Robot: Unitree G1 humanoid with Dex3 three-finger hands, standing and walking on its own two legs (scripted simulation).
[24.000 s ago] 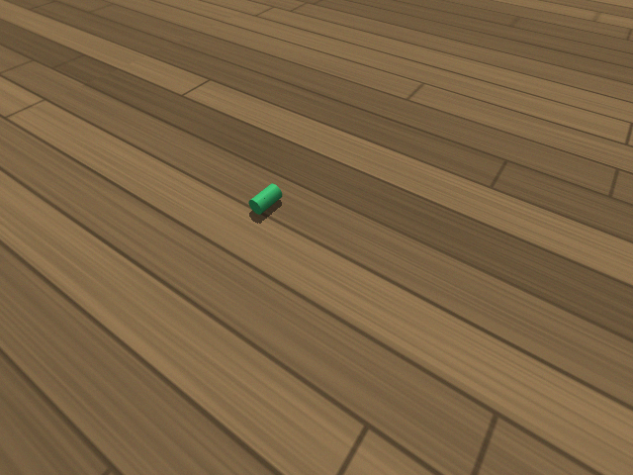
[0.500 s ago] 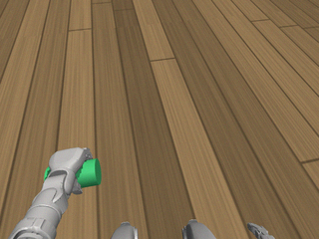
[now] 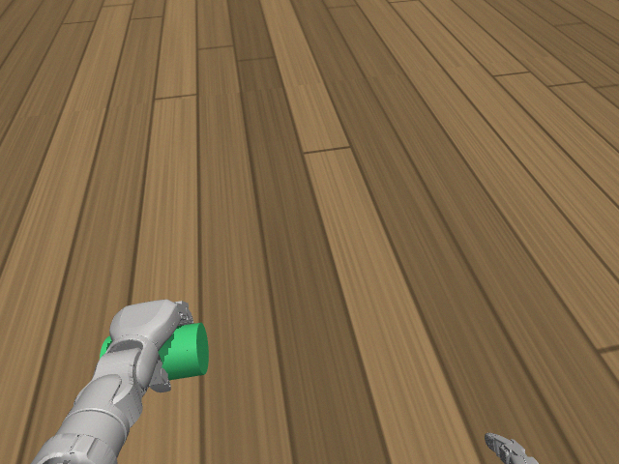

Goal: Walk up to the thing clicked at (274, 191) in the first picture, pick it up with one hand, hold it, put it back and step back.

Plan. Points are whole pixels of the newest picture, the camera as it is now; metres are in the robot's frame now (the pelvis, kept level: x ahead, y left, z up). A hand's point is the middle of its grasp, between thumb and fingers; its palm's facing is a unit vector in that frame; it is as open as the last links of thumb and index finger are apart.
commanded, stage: hold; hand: left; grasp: from above
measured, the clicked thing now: (157, 354) +0.31 +0.24 -0.10
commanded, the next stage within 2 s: crouch in 1.64 s
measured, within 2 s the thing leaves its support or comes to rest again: neither
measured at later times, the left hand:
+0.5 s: hand (157, 349) +0.30 +0.22 -0.04, palm faces -0.46 -0.07 -0.89, open 10.4 cm
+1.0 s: hand (153, 355) +0.28 +0.21 -0.02, palm faces -0.45 -0.07 -0.89, open 10.3 cm
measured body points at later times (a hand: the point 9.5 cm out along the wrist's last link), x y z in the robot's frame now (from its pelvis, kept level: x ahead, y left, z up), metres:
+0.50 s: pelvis +0.00 -0.01 +0.01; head +0.02 -0.02 +0.46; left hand +0.32 +0.22 +0.01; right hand +0.13 -0.27 -0.11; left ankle +0.02 +0.13 -0.72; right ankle +0.00 -0.15 -0.72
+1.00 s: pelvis -0.01 -0.01 +0.02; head +0.00 -0.03 +0.47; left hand +0.30 +0.21 +0.03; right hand +0.14 -0.26 -0.10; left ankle +0.02 +0.13 -0.72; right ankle +0.00 -0.15 -0.72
